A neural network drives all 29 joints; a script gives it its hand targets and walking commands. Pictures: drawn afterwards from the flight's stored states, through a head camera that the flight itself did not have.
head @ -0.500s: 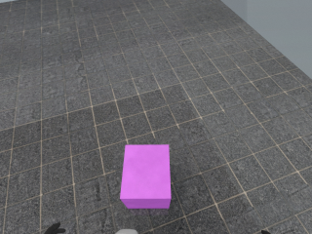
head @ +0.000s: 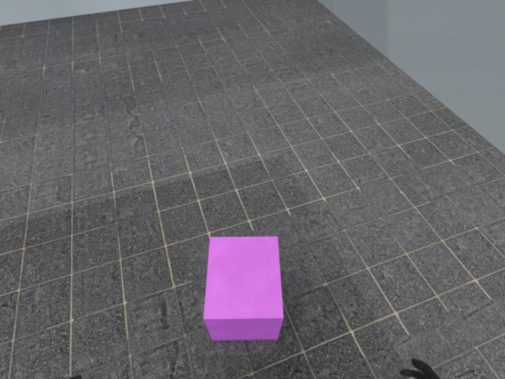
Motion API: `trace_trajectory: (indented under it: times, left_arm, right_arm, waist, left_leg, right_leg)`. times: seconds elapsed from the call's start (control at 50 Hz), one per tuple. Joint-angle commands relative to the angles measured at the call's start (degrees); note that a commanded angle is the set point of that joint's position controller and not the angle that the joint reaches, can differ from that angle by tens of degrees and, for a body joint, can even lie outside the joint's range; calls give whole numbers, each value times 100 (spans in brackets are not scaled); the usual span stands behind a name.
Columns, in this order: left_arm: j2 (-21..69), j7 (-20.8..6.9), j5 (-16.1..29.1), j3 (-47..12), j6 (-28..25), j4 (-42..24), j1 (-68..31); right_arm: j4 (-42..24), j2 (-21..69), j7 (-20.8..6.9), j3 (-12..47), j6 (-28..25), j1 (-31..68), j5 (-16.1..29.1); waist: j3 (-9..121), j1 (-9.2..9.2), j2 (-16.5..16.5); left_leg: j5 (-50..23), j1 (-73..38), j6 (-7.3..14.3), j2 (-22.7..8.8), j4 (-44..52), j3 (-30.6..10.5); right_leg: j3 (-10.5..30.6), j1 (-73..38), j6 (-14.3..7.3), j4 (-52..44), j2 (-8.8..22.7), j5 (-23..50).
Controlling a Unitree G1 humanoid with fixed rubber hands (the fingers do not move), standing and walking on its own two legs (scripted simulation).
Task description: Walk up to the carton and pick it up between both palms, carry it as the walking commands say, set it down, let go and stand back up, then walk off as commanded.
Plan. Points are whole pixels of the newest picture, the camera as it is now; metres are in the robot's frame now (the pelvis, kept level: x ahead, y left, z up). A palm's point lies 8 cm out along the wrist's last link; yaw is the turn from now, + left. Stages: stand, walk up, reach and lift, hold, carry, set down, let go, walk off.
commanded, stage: walk up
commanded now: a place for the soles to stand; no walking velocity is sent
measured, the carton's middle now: (244, 289) +0.49 +0.05 -0.64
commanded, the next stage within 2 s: none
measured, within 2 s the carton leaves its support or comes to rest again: neither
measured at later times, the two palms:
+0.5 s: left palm out of the picture +0.07 +0.28 -0.11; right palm out of the picture +0.08 -0.31 -0.11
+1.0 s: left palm out of the picture +0.10 +0.36 -0.11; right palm out of the picture +0.13 -0.24 -0.12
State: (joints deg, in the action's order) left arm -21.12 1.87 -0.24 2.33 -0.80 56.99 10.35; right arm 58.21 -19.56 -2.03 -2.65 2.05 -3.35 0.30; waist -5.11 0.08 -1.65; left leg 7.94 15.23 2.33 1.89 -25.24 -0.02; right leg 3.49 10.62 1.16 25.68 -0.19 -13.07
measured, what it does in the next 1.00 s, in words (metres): steps on the spot: left foot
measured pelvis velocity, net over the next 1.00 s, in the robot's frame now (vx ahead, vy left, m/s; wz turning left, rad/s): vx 0.04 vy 0.04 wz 0.02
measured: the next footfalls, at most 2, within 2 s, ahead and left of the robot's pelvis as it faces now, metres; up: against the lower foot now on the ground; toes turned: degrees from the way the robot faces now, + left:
left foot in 0.84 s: +0.08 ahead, +0.17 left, +0.00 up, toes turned -1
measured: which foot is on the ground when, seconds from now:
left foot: down 0.00-0.64, up 0.66-0.82, down 0.84-1.00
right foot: down 0.00-1.00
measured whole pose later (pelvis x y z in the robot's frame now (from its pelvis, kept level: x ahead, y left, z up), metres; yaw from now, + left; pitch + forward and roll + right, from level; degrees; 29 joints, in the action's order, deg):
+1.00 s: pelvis +0.04 +0.04 -0.01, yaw +1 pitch -1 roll +0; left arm -23.0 3.3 -0.1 2.4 -1.7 50.2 15.3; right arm 50.2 -18.8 -2.9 -3.1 2.3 -10.0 -1.0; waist -4.2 -0.6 -0.1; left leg 16.9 14.7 -0.2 -0.7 -33.0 -0.5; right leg 3.0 12.1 0.3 31.7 1.6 -15.4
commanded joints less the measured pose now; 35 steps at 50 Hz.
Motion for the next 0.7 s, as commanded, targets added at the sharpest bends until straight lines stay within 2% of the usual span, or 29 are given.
trace_trajectory:
  times: [0.0,0.02,0.04,0.06,0.08,0.12,0.14,0.18,0.2,0.22,0.28,0.3,0.32,0.34,0.36,0.38,0.4,0.44,0.46,0.48,0.52,0.54,0.56,0.58,0.6,0.62,0.64,0.66,0.68]
  left_arm:
    - [-1141,17,-31,267,-137,-317,-28]
    - [-1337,30,-30,303,-163,-281,-111]
    - [-1163,37,28,251,-166,-338,-90]
    - [-1203,27,-1,260,-188,-370,-93]
    - [-1389,34,-3,339,-204,-318,-11]
    - [-1169,45,-1,290,-219,-266,-105]
    - [-1179,40,21,283,-216,-363,-96]
    - [-1210,3,-13,292,-182,-415,-161]
    - [-1023,27,60,248,-171,-273,-63]
    - [-1117,32,94,248,-203,-307,58]
    - [-1254,53,71,281,-171,-377,-60]
    - [-1220,71,78,228,-168,-299,-48]
    - [-1178,58,67,247,-149,-306,-5]
    - [-1270,75,78,239,-159,-301,64]
    - [-1380,97,28,269,-152,-356,-133]
    - [-1222,86,66,250,-176,-346,-69]
    - [-1278,58,66,265,-190,-286,36]
    - [-1306,51,57,287,-145,-366,-26]
    - [-1217,7,45,348,-133,-340,-98]
    - [-1211,2,36,260,-134,-310,-112]
    - [-1102,12,58,244,-175,-448,-306]
    - [-1530,173,-58,396,-235,-489,465]
    - [-1901,268,-120,481,-232,-449,482]
    - [-1904,311,-175,535,-235,-518,463]
    - [-1930,351,-207,529,-268,-602,480]
    - [-1778,345,-220,580,-250,-739,143]
    - [-1594,361,-234,523,-256,-837,90]
    - [-1571,383,-218,487,-240,-990,74]
    - [-1691,392,-210,521,-269,-1162,-80]
  right_arm:
    - [-387,-1268,48,-321,-169,179,-40]
    - [-317,-1240,5,-355,-171,89,-23]
    - [-294,-1202,6,-331,-180,23,-14]
    - [-332,-1188,20,-293,-193,254,19]
    - [-258,-1276,23,-356,-215,39,47]
    - [-185,-1300,37,-336,-220,-29,-18]
    - [-249,-1218,39,-296,-219,-15,33]
    - [-195,-1365,67,-317,-227,-32,-57]
    - [-230,-1142,67,-274,-222,46,-59]
    - [-224,-1179,75,-270,-217,39,-23]
    - [-213,-1179,52,-225,-214,-192,34]
    - [-171,-1247,85,-287,-201,-153,-20]
    - [-253,-1244,98,-279,-165,-68,-80]
    - [-196,-1233,91,-269,-161,-69,-18]
    - [-271,-1158,76,-250,-173,-53,16]
    - [-232,-1190,61,-313,-170,-135,-56]
    - [-209,-1305,73,-297,-155,-108,-44]
    - [-277,-1283,70,-229,-169,-150,7]
    - [-314,-1202,67,-246,-217,-173,-96]
    - [-262,-1342,48,-290,-167,-128,-36]
    - [-314,-1127,74,-211,-221,-109,-52]
    - [-560,-1399,-51,-450,-89,-17,-302]
    - [-774,-1035,-121,-369,-29,69,-272]
    - [-837,-1209,-135,-459,31,19,-355]
    - [-942,-1295,-129,-516,70,97,-368]
    - [-843,-1335,-166,-544,72,-330,-418]
    - [-910,-1280,-180,-550,90,-422,-414]
    - [-1075,-1243,-202,-543,107,-379,-386]
    - [-1041,-1172,-218,-509,154,-499,-347]
  waist:
    - [469,-69,76]
    - [474,-94,137]
    - [599,-82,-62]
    - [312,-86,293]
    - [523,-97,161]
    - [409,-47,268]
    - [499,-18,448]
    - [395,-121,360]
    - [535,42,-134]
    - [394,23,-187]
    - [471,-91,8]
    - [178,34,9]
    - [439,-99,-106]
    - [628,-24,-227]
    - [313,-99,83]
    - [494,-58,124]
    - [627,-64,-223]
    - [577,-141,-227]
    - [773,-118,-181]
    - [520,-63,137]
    - [523,-120,-19]
    - [555,86,-55]
    - [409,86,510]
    - [382,166,605]
    - [408,180,482]
    - [300,15,631]
    - [224,-42,274]
    - [294,7,564]
    - [465,-127,808]
  left_leg:
    - [1820,-428,36,-894,875,-945]
    - [1614,-435,11,-848,936,-973]
    - [1708,-366,51,-885,1039,-1015]
    - [1398,-449,60,-912,866,-932]
    - [1259,-608,45,-861,843,-984]
    - [863,-368,10,-768,735,-897]
    - [963,-559,54,-771,742,-831]
    - [1163,-632,44,-910,816,-920]
    - [1230,-316,98,-965,933,-1152]
    - [1272,-17,79,-943,989,-1033]
    - [731,-154,91,-925,827,-1036]
    - [589,-164,49,-884,787,-955]
    - [702,-321,46,-938,670,-871]
    - [754,-359,35,-888,778,-949]
    - [473,-213,16,-896,767,-920]
    - [601,-451,47,-902,742,-870]
    - [624,-375,19,-878,724,-843]
    - [918,-245,99,-867,721,-997]
    - [1011,-234,134,-941,772,-925]
    - [1133,-213,27,-812,648,-931]
    - [403,-388,50,-888,565,-1010]
    - [993,186,29,-621,78,-607]
    - [1106,629,-161,-396,-572,-367]
    - [1547,917,-221,-410,-1580,-535]
    - [1668,1041,-219,-563,-2037,-799]
    - [1716,1273,-261,-588,-2491,-864]
    - [1683,1299,-212,-658,-2403,-916]
    - [1644,1300,-240,-661,-2200,-828]
    - [1713,1230,-169,-535,-2657,-696]
  right_leg:
    - [502,567,-388,-875,546,-1295]
    - [598,561,-424,-832,653,-1180]
    - [480,343,-418,-713,586,-960]
    - [485,618,-315,-840,548,-819]
    - [515,474,-403,-826,601,-823]
    - [477,350,-435,-860,681,-447]
    - [632,433,-440,-904,655,-627]
    - [482,788,-347,-737,654,-818]
    - [455,216,-334,-779,579,-593]
    - [324,65,-358,-687,518,-346]
    - [371,152,-342,-616,561,-195]
    - [462,298,-383,-618,636,-150]
    - [341,339,-305,-703,667,-201]
    - [375,193,-316,-633,627,-219]
    - [383,224,-329,-612,609,-78]
    - [451,335,-316,-627,691,-249]
    - [338,172,-358,-642,657,-113]
    - [345,271,-324,-587,594,-347]
    - [317,106,-307,-535,573,-666]
    - [429,397,-344,-710,640,-747]
    - [460,472,-325,-696,659,-163]
    - [900,1,-610,-929,977,-934]
    - [1540,-62,-804,-1192,1419,-1576]
    - [2244,-28,-1194,-1252,1954,-1431]
    - [2182,-109,-1399,-1113,2056,-1064]
    - [1846,-38,-1462,-1040,2019,-695]
    - [1586,-39,-1445,-793,1885,-141]
    - [1286,-107,-1400,-717,1705,72]
    - [1366,-206,-1540,-526,1762,509]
